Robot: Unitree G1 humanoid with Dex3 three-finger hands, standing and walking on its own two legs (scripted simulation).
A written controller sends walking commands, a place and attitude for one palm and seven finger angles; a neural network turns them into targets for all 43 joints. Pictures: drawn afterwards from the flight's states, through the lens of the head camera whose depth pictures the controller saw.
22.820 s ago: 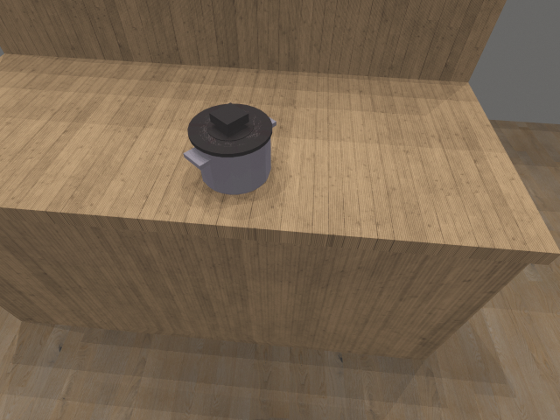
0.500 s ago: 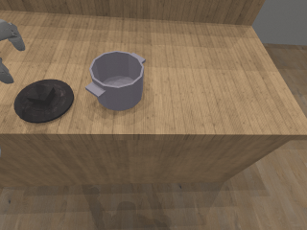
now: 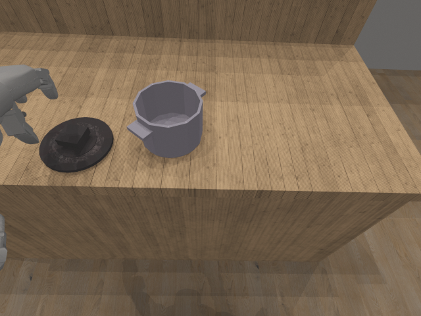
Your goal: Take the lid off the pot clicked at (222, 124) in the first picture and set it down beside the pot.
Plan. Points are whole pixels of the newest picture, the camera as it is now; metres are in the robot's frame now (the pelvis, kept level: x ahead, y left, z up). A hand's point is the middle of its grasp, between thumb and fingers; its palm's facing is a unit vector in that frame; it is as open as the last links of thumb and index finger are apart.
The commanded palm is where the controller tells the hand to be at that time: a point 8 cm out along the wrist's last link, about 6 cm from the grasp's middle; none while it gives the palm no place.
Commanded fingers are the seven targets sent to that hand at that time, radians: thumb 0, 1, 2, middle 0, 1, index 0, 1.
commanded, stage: draw the hand back to the body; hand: left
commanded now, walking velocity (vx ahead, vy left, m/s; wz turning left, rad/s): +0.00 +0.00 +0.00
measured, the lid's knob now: (73, 136) +0.51 +0.31 +0.00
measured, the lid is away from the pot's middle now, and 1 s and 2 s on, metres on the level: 0.23 0.23 0.23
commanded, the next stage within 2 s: step back with the hand held close in 1.78 s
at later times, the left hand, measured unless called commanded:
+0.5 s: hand (46, 110) +0.40 +0.25 +0.19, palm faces +0.42 -0.87 -0.25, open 10.0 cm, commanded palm +0.34 +0.28 +0.20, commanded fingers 0.00 0.47 0.72 -0.26 -0.62 -0.26 -0.62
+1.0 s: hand (42, 173) +0.29 +0.21 +0.19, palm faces +0.46 -0.85 -0.24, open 7.8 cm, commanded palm +0.23 +0.25 +0.19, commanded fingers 0.00 0.90 0.90 -0.20 -0.30 -0.20 -0.30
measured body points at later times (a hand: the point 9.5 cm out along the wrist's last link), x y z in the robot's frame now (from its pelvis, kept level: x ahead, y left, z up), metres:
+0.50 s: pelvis +0.02 -0.04 +0.02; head +0.03 -0.04 +0.47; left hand +0.37 +0.29 +0.21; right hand +0.16 -0.29 -0.09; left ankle -0.01 +0.07 -0.73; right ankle +0.00 -0.15 -0.73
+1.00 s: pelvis +0.00 -0.06 +0.02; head -0.02 -0.08 +0.47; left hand +0.26 +0.26 +0.20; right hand +0.19 -0.28 -0.07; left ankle -0.01 +0.07 -0.73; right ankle +0.00 -0.15 -0.73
